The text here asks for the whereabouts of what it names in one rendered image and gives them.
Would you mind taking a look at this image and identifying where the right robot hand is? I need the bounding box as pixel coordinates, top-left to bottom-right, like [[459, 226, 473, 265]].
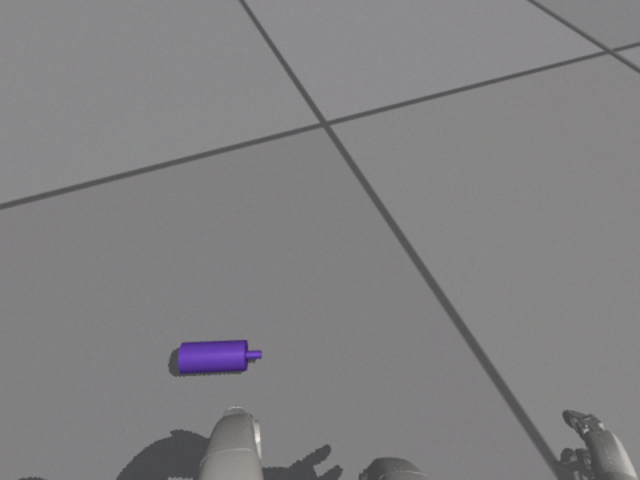
[[553, 410, 638, 480]]

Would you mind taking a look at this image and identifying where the bottle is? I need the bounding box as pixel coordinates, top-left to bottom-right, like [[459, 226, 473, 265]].
[[178, 340, 262, 374]]

